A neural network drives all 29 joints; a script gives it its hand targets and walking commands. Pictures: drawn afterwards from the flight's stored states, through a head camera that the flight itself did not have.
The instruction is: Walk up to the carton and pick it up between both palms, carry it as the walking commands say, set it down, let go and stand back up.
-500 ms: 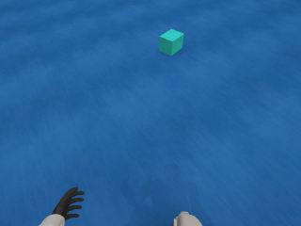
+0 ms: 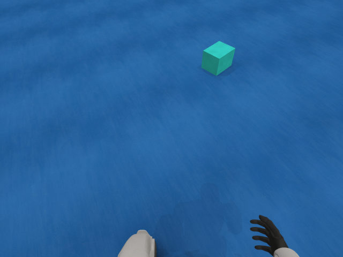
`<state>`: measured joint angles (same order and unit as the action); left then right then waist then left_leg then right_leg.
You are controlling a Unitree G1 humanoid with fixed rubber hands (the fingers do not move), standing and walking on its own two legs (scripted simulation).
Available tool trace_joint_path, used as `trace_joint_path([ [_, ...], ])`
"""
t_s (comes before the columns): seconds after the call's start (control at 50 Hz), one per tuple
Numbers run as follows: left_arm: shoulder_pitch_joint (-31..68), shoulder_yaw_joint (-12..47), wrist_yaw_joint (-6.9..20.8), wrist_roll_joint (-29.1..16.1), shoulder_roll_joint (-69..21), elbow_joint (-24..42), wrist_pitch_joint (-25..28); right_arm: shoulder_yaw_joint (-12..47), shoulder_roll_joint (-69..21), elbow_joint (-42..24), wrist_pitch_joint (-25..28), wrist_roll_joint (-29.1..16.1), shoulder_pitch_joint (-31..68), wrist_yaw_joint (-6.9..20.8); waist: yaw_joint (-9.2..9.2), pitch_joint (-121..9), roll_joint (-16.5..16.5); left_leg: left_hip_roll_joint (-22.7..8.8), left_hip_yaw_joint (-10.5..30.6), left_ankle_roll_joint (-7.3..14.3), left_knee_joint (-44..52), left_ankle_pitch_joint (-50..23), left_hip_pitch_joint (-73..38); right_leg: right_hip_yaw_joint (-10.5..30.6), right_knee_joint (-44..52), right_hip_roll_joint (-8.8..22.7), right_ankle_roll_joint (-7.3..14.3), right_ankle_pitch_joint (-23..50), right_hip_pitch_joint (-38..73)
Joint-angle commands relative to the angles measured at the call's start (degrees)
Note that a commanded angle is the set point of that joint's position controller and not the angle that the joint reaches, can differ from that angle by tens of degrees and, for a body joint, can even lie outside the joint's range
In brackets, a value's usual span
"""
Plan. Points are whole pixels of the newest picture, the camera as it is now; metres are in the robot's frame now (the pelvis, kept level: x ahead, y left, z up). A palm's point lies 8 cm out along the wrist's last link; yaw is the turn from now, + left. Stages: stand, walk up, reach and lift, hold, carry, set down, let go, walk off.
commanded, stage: walk up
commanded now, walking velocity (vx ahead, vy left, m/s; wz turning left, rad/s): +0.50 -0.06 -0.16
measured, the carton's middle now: (217, 58) +1.89 -0.19 -0.69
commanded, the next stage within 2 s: none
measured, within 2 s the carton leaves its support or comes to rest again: neither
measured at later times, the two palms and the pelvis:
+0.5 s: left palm (123, 160) +0.40 +0.22 -0.13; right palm out of the picture +0.14 -0.24 -0.11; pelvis +0.25 +0.00 +0.00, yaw -2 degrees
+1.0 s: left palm (134, 159) +0.40 +0.18 -0.12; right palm (274, 116) +0.64 -0.29 -0.11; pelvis +0.48 -0.06 +0.00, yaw -2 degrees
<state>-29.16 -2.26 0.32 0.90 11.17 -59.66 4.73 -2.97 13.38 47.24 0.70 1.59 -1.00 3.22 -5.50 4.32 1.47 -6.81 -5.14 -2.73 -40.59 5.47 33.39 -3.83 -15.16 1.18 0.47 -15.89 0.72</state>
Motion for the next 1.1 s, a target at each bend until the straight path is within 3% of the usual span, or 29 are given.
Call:
trace_joint_path([
  [0.0, 0.0, -1.3, -0.3, -0.3, 9.4, 1.8, 0.0, -0.2, 2.2, -2.5, 1.0, -0.2, 3.0, -0.5, 3.41, 1.0, -12.0, 1.7, -3.6, 0.7, 4.8, 1.1, -9.0, 4.7, 4.8, 11.3, 6.5, 20.4, -6.3],
  [0.04, -0.3, -1.5, -0.6, -0.8, 10.3, 1.4, -0.1, -0.6, 3.4, -1.0, 1.8, -0.3, -1.1, -1.0, 4.75, -0.9, -9.2, 2.0, -4.2, 1.3, 8.0, 3.8, -15.6, 5.5, -0.9, 11.5, 6.2, 24.9, -5.1],
  [0.06, 0.4, -1.6, -0.7, -1.3, 10.7, 1.3, -0.3, -1.3, 4.5, 1.1, 2.5, -0.2, -7.2, -1.4, 6.79, -3.8, -6.1, 2.5, -5.4, 1.9, 12.2, 3.0, -23.3, 3.8, -9.7, 9.5, 5.5, 27.9, -5.9],
  [0.08, 0.4, -1.2, -0.6, -1.2, 9.4, 1.7, -0.3, -2.6, 7.8, 4.2, 3.3, 0.4, -15.9, -2.3, 9.33, -9.8, -1.7, 0.8, -2.3, 3.8, 10.5, 4.7, -37.3, 3.1, -23.5, 6.9, 4.5, 26.5, -13.6],
  [0.1, 1.5, -1.3, -0.3, -1.0, 7.1, 3.0, -0.3, -4.3, 13.5, 6.4, 3.5, 1.6, -25.9, -3.2, 11.6, -15.2, 9.9, -13.6, 17.4, 5.4, 14.8, 7.9, -47.5, 2.7, -42.2, 1.4, 2.6, 0.7, -27.1],
  [0.12, -1.5, -2.0, -0.2, -0.9, 6.4, 3.8, -0.6, -5.9, 19.8, 6.4, 2.6, 0.5, -28.3, -3.9, 10.6, -18.5, 15.3, -27.7, 40.8, 7.4, 25.6, 7.4, -50.6, 5.0, -56.1, -2.6, 1.5, -17.1, -38.5],
  [0.14, 0.5, -2.7, 0.1, -0.2, 7.2, 2.4, -1.3, -5.0, 17.4, 6.5, 2.2, -0.2, -25.8, -4.2, 8.03, -14.9, 4.8, -26.7, 38.8, 8.0, 25.7, 6.5, -43.0, 10.7, -61.5, 1.7, 1.1, -12.7, -38.0],
  [0.16, 2.4, -2.5, 0.5, 0.0, 6.1, 2.0, -1.5, -3.4, 12.4, 6.5, 2.4, -0.3, -20.6, -4.0, 6.57, -9.7, 2.9, -21.7, 30.3, 8.4, 26.6, 6.5, -34.9, 10.4, -60.1, 4.0, 1.1, -6.9, -36.8],
  [0.18, 2.7, -2.1, 0.9, 0.3, 4.4, 1.5, -1.7, -2.3, 8.2, 6.4, 2.8, -0.3, -16.2, -3.6, 5.18, -5.2, 4.1, -17.3, 21.2, 8.3, 26.8, 6.5, -28.5, 9.6, -57.5, 5.8, 0.7, -2.6, -35.1],
  [0.22, 4.5, -2.1, 1.8, 0.7, 3.7, 1.6, -2.9, -1.3, 4.5, 6.9, 3.5, -0.4, -14.4, -3.4, 4.17, -0.9, 6.9, -12.2, 12.3, 6.8, 28.6, 4.2, -22.0, 6.7, -53.9, 6.0, -0.2, 3.3, -31.5],
  [0.3, 12.6, -1.5, 2.9, 0.8, 3.4, 3.9, -4.4, -1.6, 5.2, 9.2, 4.6, -0.6, -20.6, -3.4, 4.64, 0.2, 6.9, -12.4, 7.2, 6.7, 28.1, -10.5, -23.8, 3.6, -46.1, 5.9, -2.0, 8.6, -33.9],
  [0.42, 25.4, -0.3, 4.8, 0.3, 3.2, 8.1, -4.8, -2.9, 6.3, 9.6, 4.2, -0.4, -25.2, -4.0, 6.89, 4.7, 8.6, -10.8, 2.3, 6.4, 32.1, -3.0, -25.7, 0.2, -27.1, 5.2, -2.6, 13.7, -32.6],
  [0.5, 28.8, -0.5, 5.1, 0.5, 4.2, 9.2, -4.4, -3.7, 8.0, 9.6, 3.8, -0.7, -26.2, -4.3, 7.29, 4.8, 9.7, -12.7, 0.9, 6.6, 31.2, -4.5, -28.2, -0.8, -18.8, 5.0, -1.7, 10.2, -28.0],
  [0.54, 27.1, -0.6, 4.0, 0.8, 4.7, 8.2, -3.0, -3.1, 7.3, 9.7, 3.6, -0.6, -26.3, -3.7, 7.39, 2.2, 13.1, -10.9, -1.8, 6.8, 27.5, -1.7, -27.7, -3.9, -16.2, 3.1, -0.5, 6.1, -22.4],
  [0.56, 24.3, -1.1, 3.5, 1.0, 5.5, 7.2, -2.3, -2.7, 6.7, 10.1, 3.3, -0.4, -26.9, -3.4, 6.21, -0.7, 9.6, -9.3, -3.3, 6.4, 20.7, -2.8, -25.6, -5.7, -13.5, 2.2, 0.6, 6.3, -15.7],
  [0.58, 17.9, -2.2, 2.7, 1.0, 7.4, 4.5, -1.6, -2.1, 5.7, 10.2, 3.0, 0.1, -28.1, -3.2, 4.35, -6.1, 2.3, -6.7, -4.8, 5.7, 8.3, -6.5, -22.8, -6.3, -12.1, 1.4, 2.3, 4.7, -5.6],
  [0.6, 8.1, -3.8, 1.8, 1.5, 11.7, 1.5, -0.8, -1.4, 4.3, 8.6, 3.1, 0.6, -27.8, -3.1, 0.56, -13.3, -6.8, -4.2, -4.5, 5.0, -8.5, 0.3, -13.4, 2.8, -11.9, 7.8, 4.0, -0.8, 6.0],
  [0.62, 0.6, -5.3, 0.8, 2.4, 17.5, 0.6, -0.2, 0.7, -0.7, 5.2, 3.6, -0.5, -27.4, -2.9, -1.63, -16.7, -24.0, 4.0, -3.1, 2.6, -26.2, 25.9, 2.4, 30.1, -0.2, 24.5, 7.5, -8.3, 13.8],
  [0.64, 1.0, -4.7, 0.5, 1.4, 17.1, 0.7, -0.7, 0.4, 1.1, 5.0, 3.8, -0.4, -24.0, -3.0, -0.84, -16.7, -18.4, 0.8, 4.4, 4.2, -33.0, 26.5, 4.6, 33.9, 4.2, 26.1, 9.3, -13.0, 11.4],
  [0.66, 5.6, -4.1, 0.4, 1.3, 15.1, 1.8, -0.3, -0.2, 2.5, 5.5, 3.8, -0.3, -21.4, -3.0, 0.58, -12.4, -11.8, -1.9, 6.3, 4.4, -34.1, 20.5, 5.1, 29.6, 4.0, 24.8, 9.0, -10.6, 6.2],
  [0.68, 9.5, -3.3, 0.6, 1.2, 12.1, 2.3, 0.3, -0.9, 2.7, 7.0, 3.4, -0.6, -21.1, -3.0, 2.59, -7.2, -4.6, -3.8, 6.1, 4.1, -32.4, 15.6, 3.9, 24.7, 3.2, 23.4, 8.3, -2.2, 0.2],
  [0.7, 11.9, -2.8, 0.5, 0.9, 9.7, 3.0, 0.8, -1.3, 2.4, 7.2, 2.8, -0.6, -21.6, -2.7, 4.22, -4.6, -3.7, -4.6, 5.5, 3.4, -29.9, 12.7, 2.0, 20.2, 3.1, 21.3, 7.5, 4.8, -4.2],
  [0.74, 12.9, -2.2, 0.3, 0.5, 7.8, 3.1, 1.3, -1.6, 1.7, 6.0, 1.1, 0.0, -21.7, -2.0, 5.67, -3.9, -7.4, -3.8, 5.4, 2.2, -25.3, 10.2, -1.5, 14.9, 3.0, 17.9, 6.2, 11.0, -8.4],
  [0.78, 10.4, -1.9, 0.2, 0.4, 7.5, 2.6, 1.6, -1.7, 1.4, 4.5, 0.0, 0.4, -18.7, -1.5, 5.26, -3.4, -9.8, -3.1, 4.3, 1.4, -22.0, 7.3, -0.7, 12.2, 3.8, 17.0, 6.3, 11.8, -8.8],
  [0.88, 5.6, -2.0, -0.1, 0.5, 7.3, 2.4, 1.5, -0.8, 0.9, 1.6, -0.7, 0.3, -7.2, 0.0, 3.43, 1.7, -9.2, -2.2, 2.8, 0.0, -10.2, -1.0, 2.9, 8.0, 8.3, 16.1, 5.8, 4.8, -8.8],
  [0.94, 2.5, -2.1, -0.3, 0.4, 7.9, 1.8, 1.3, -0.1, 0.7, 0.5, -0.4, 0.0, -1.3, 0.4, 2.44, 3.4, -9.0, -1.3, 1.4, -0.4, -1.9, -2.4, 2.2, 6.3, 9.3, 15.9, 5.6, 5.9, -6.8],
  [1.0, 2.3, -2.1, -0.3, 0.1, 8.5, 0.9, 0.7, 0.4, 0.9, 0.2, 0.4, -0.4, 2.6, 0.4, 3.26, 2.4, -14.3, -0.1, -1.2, 0.6, 4.6, -0.5, -5.9, 0.0, 9.3, 12.6, 5.3, 4.5, -7.7],
  [1.06, 0.6, -2.1, -0.4, -0.2, 9.7, 0.0, 0.0, -0.3, 2.1, 1.4, 1.5, -0.2, -0.6, -0.5, 4.59, 1.5, -9.5, 1.1, -4.2, 0.8, 8.0, 5.2, -13.2, 2.2, 3.5, 13.7, 6.1, 12.9, -7.7],
  [1.08, 1.8, -2.2, -0.5, -0.8, 10.2, -0.1, -0.3, -0.8, 2.8, 3.3, 2.3, 0.1, -6.2, -0.9, 6.55, -1.1, -6.8, 1.6, -5.7, 0.9, 12.1, 4.2, -19.6, 0.9, -3.5, 12.3, 5.5, 16.9, -7.5],
])
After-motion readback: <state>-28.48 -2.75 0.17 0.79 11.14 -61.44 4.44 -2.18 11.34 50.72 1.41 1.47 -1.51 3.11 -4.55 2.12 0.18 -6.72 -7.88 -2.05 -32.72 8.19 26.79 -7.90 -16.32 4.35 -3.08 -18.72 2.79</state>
